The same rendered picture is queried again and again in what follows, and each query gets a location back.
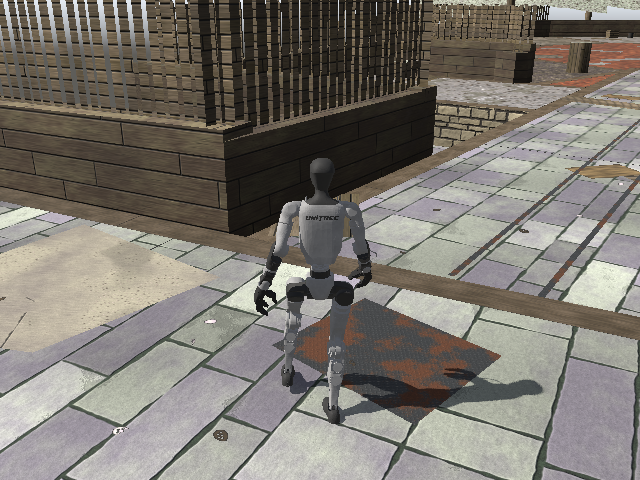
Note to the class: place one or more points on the left robot upper arm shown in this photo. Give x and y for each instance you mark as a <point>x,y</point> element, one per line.
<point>289,211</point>

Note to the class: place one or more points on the right robot forearm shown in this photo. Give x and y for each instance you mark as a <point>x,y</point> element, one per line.
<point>364,260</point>

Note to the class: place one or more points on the robot right hand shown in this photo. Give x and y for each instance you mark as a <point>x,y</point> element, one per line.
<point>357,273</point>

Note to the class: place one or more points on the right robot upper arm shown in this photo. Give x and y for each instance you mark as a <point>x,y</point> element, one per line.
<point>353,212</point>

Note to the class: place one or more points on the robot right shin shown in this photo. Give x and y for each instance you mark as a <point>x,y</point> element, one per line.
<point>335,372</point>

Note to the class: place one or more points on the humanoid robot torso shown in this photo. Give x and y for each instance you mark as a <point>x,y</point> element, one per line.
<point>320,237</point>

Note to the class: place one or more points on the left robot forearm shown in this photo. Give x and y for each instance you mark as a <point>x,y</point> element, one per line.
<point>270,269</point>

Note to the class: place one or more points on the robot left hand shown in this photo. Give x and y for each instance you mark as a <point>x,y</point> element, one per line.
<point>258,299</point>

